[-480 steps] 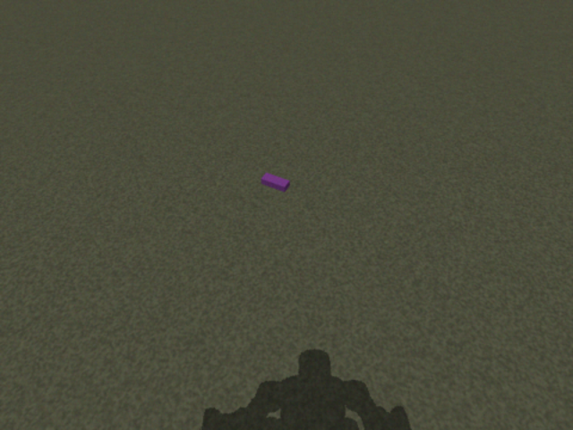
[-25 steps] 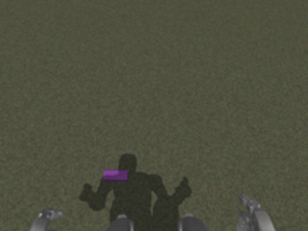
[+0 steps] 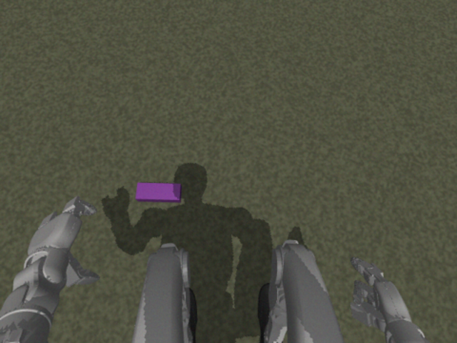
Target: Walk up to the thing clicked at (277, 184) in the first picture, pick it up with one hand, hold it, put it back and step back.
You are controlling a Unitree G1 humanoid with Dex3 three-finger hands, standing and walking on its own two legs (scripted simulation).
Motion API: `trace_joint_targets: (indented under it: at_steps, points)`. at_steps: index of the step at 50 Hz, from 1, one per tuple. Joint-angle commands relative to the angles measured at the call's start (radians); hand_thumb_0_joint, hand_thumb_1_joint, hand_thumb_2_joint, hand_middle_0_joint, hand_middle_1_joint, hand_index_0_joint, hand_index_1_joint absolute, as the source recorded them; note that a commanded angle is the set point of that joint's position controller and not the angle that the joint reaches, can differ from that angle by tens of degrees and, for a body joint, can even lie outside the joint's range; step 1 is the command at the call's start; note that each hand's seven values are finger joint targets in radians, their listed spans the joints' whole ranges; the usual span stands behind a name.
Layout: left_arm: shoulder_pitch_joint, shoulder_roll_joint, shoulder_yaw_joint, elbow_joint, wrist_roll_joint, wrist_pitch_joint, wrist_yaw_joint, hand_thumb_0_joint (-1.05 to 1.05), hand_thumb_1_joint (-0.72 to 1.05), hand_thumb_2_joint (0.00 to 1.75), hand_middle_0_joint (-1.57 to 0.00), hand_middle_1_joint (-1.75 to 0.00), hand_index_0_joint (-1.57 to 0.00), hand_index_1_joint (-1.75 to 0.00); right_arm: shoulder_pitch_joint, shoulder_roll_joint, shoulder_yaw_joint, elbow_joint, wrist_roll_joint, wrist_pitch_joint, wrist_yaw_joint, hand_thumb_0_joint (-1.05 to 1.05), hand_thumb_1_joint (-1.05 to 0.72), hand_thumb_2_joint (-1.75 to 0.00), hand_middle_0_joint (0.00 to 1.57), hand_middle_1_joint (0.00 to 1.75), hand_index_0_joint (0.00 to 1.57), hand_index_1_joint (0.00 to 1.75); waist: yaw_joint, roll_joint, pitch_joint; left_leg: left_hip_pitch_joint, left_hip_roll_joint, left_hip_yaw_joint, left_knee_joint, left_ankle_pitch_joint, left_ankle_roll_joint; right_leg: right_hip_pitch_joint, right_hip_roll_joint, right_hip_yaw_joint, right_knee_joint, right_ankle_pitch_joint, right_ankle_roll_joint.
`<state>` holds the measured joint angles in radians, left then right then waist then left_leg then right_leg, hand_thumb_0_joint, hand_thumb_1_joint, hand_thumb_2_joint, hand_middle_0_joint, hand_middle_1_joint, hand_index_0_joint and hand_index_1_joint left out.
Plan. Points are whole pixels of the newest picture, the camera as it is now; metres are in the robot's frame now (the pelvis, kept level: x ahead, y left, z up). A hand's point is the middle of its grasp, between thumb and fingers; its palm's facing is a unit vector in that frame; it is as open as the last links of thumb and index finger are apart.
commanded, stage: rise first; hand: left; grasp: from above
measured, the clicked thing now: (159, 192) +0.50 +0.22 -0.49
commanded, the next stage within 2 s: none
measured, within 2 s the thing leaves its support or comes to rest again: neither
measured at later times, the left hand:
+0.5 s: hand (108, 214) +0.38 +0.29 -0.28, palm faces -0.49 -0.13 -0.86, open 14.0 cm
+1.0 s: hand (120, 203) +0.42 +0.29 -0.33, palm faces -0.48 +0.00 -0.88, open 14.1 cm
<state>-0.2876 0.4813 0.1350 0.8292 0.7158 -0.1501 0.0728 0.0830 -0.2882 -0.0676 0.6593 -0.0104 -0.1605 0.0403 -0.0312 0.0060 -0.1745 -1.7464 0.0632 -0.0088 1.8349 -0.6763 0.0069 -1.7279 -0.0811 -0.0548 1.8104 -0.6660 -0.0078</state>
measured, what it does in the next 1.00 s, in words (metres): lowers itself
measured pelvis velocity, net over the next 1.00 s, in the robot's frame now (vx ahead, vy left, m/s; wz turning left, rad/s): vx -0.03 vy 0.01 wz -0.07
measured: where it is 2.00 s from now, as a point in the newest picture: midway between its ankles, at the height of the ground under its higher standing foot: (228, 338)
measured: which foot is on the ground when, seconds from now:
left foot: down 0.00-1.00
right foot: down 0.00-1.00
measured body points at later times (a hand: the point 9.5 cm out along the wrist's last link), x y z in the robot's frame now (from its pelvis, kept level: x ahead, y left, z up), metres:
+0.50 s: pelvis -0.04 +0.01 -0.12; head +0.19 +0.05 +0.27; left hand +0.40 +0.30 -0.23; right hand +0.03 -0.28 -0.24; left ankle +0.06 +0.12 -0.48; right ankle +0.07 -0.13 -0.48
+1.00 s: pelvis -0.03 +0.01 -0.16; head +0.21 +0.05 +0.21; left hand +0.44 +0.28 -0.28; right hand +0.02 -0.28 -0.28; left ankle +0.06 +0.12 -0.48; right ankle +0.07 -0.13 -0.48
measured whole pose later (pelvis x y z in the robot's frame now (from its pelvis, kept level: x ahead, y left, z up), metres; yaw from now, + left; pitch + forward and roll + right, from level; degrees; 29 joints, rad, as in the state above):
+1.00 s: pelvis -0.03 +0.01 -0.16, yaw -4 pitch +34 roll -6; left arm -0.87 0.74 0.12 1.37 1.31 -0.32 0.38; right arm 0.12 -0.26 -0.01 0.77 -0.15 -0.04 0.13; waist -0.19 -0.02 -0.05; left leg -2.28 0.07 -0.08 2.36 -0.68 0.03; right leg -2.22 -0.08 -0.08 2.28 -0.65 0.00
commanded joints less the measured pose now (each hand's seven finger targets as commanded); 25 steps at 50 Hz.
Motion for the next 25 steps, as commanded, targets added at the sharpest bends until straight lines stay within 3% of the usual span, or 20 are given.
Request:
trace_joint_targets:
  at_steps: [1,2,6,8,10,13,15,16,17,19,23,25]
  points:
    - [-0.259,0.308,0.073,-0.083,0.077,-0.059,0.057,0.0,-0.57,1.02,-0.08,-1.05,-0.08,-1.05,0.145,-0.181,-0.074,-0.05,-0.007,-0.016,0.001,0.0,-0.9,-0.9,0.2,0.3,0.2,0.3,-0.008,0.076,-0.626,0.344,-0.053,-0.02,-0.097,0.319,0.016,0.223,0.056,0.019,-0.126,0.285,-0.02]
    - [-0.274,0.302,0.061,-0.052,0.095,-0.066,0.065,0.0,-0.55,1.02,-0.08,-1.04,-0.07,-1.05,0.153,-0.18,-0.078,-0.049,-0.008,-0.012,0.003,0.0,-0.88,-0.9,0.2,0.3,0.2,0.3,-0.015,0.052,-0.625,0.303,-0.055,-0.014,-0.082,0.278,0.019,0.215,0.059,0.018,-0.125,0.254,-0.019]
    - [-0.399,0.391,0.092,0.033,0.165,-0.091,0.107,0.0,-0.51,1.02,-0.08,-1.01,-0.07,-1.02,0.162,-0.186,-0.071,-0.028,-0.021,0.007,0.005,0.0,-0.85,-0.89,0.2,0.3,0.2,0.3,-0.016,0.055,-0.61,0.201,-0.058,-0.008,-0.033,0.147,0.023,0.152,0.059,0.009,-0.093,0.139,-0.018]
    - [-0.456,0.377,0.06,0.063,0.193,-0.099,0.118,0.0,-0.52,1.03,-0.07,-1.02,-0.06,-1.03,0.163,-0.185,-0.068,-0.024,-0.027,0.017,0.008,0.0,-0.85,-0.89,0.2,0.3,0.2,0.3,-0.033,0.072,-0.607,0.173,-0.058,-0.01,-0.016,0.101,0.023,0.113,0.061,0.002,-0.073,0.096,-0.019]
    - [-0.483,0.425,0.083,0.111,0.219,-0.108,0.132,0.0,-0.5,1.01,-0.08,-1.03,-0.08,-1.03,0.172,-0.189,-0.064,-0.014,-0.031,0.026,0.009,0.0,-0.86,-0.89,0.2,0.3,0.2,0.3,-0.035,0.054,-0.584,0.128,-0.059,-0.014,0.006,0.068,0.027,0.085,0.063,-0.006,-0.054,0.057,-0.017]
    - [-0.555,0.428,0.056,0.137,0.264,-0.12,0.148,0.0,-0.51,1.01,-0.07,-1.03,-0.07,-1.02,0.181,-0.188,-0.058,-0.004,-0.041,0.044,0.016,0.0,-0.87,-0.89,0.2,0.3,0.2,0.3,-0.05,0.097,-0.604,0.117,-0.058,-0.016,0.042,0.08,0.027,0.045,0.064,-0.015,-0.008,0.074,-0.02]
    - [-0.575,0.457,0.063,0.188,0.29,-0.127,0.163,0.0,-0.5,1.0,-0.07,-1.02,-0.08,-1.01,0.185,-0.189,-0.05,0.004,-0.048,0.058,0.021,0.0,-0.87,-0.9,0.2,0.3,0.2,0.3,-0.06,0.092,-0.569,0.069,-0.061,-0.015,0.064,0.073,0.031,0.033,0.064,-0.021,0.009,0.067,-0.018]
    - [-0.601,0.47,0.07,0.172,0.305,-0.131,0.175,0.0,-0.51,1.0,-0.07,-1.01,-0.08,-1.01,0.185,-0.189,-0.052,0.007,-0.052,0.065,0.023,0.0,-0.88,-0.9,0.2,0.3,0.2,0.3,-0.049,0.115,-0.581,0.088,-0.06,-0.017,0.066,0.077,0.028,0.013,0.064,-0.022,0.021,0.071,-0.022]
    - [-0.605,0.471,0.058,0.213,0.328,-0.131,0.181,0.0,-0.52,1.01,-0.07,-1.01,-0.07,-1.01,0.188,-0.192,-0.048,0.017,-0.056,0.071,0.026,0.0,-0.88,-0.9,0.2,0.3,0.2,0.3,-0.062,0.132,-0.548,0.069,-0.058,-0.024,0.071,0.057,0.027,-0.031,0.066,-0.03,0.039,0.056,-0.023]
    - [-0.645,0.479,0.059,0.216,0.356,-0.138,0.197,0.0,-0.53,1.01,-0.06,-1.01,-0.07,-1.0,0.203,-0.202,-0.048,0.024,-0.062,0.082,0.03,0.0,-0.89,-0.9,0.2,0.3,0.2,0.3,-0.071,0.165,-0.564,0.1,-0.055,-0.042,0.077,0.076,0.02,-0.068,0.065,-0.043,0.077,0.08,-0.028]
    - [-0.714,0.455,0.021,0.252,0.403,-0.141,0.224,0.0,-0.56,1.03,-0.06,-0.99,-0.06,-0.99,0.212,-0.21,-0.042,0.041,-0.074,0.097,0.041,0.0,-0.9,-0.9,0.2,0.3,0.2,0.3,-0.099,0.222,-0.544,0.119,-0.05,-0.063,0.097,0.095,0.011,-0.147,0.061,-0.058,0.127,0.107,-0.031]
    - [-0.733,0.479,0.032,0.265,0.425,-0.145,0.237,0.0,-0.54,1.01,-0.06,-0.99,-0.06,-0.99,0.221,-0.216,-0.042,0.05,-0.082,0.103,0.045,0.0,-0.9,-0.9,0.2,0.3,0.2,0.3,-0.107,0.209,-0.547,0.112,-0.05,-0.065,0.118,0.104,0.014,-0.16,0.06,-0.063,0.139,0.116,-0.029]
